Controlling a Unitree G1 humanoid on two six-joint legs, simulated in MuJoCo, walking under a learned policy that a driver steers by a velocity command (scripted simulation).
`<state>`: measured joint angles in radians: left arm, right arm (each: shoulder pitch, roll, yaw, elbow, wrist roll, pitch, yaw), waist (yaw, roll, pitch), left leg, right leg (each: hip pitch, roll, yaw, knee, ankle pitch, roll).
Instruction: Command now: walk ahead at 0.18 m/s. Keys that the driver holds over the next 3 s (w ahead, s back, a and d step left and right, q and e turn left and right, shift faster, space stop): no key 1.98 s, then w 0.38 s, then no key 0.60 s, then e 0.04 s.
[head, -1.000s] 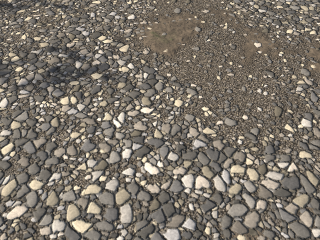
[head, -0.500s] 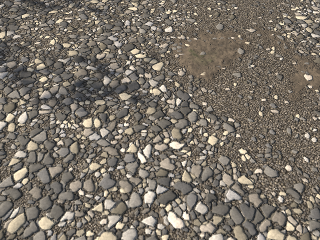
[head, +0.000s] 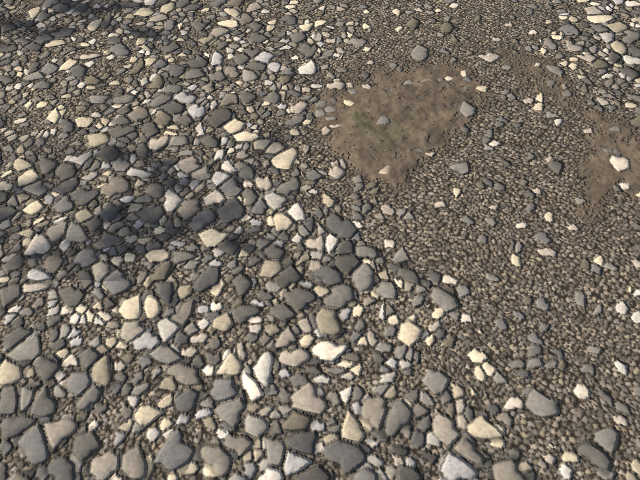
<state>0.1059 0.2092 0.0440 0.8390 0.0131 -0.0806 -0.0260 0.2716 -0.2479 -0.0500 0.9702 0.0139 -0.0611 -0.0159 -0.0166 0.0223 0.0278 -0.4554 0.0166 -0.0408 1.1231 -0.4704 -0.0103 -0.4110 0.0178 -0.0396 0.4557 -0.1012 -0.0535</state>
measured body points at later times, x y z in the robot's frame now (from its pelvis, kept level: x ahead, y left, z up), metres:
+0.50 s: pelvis +0.07 +0.02 +0.00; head +0.09 +0.03 +0.45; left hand +0.15 +0.26 -0.15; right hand +0.13 -0.24 -0.14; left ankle +0.09 +0.15 -0.74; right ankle +0.08 -0.09 -0.74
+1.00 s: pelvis +0.08 +0.02 +0.00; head +0.09 +0.02 +0.45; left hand +0.13 +0.26 -0.15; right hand +0.13 -0.23 -0.15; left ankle +0.09 +0.15 -0.74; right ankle +0.08 -0.09 -0.74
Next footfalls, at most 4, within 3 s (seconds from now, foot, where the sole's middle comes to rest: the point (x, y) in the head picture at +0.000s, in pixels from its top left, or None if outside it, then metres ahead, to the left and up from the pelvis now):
0.24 left None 0.13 0.15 -0.77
2.64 right None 0.43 -0.08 -0.77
2.96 left None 0.39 0.17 -0.77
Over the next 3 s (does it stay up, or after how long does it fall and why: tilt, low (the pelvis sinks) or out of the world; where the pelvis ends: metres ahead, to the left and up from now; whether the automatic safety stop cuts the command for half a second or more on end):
stays up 0.34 0.04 0.00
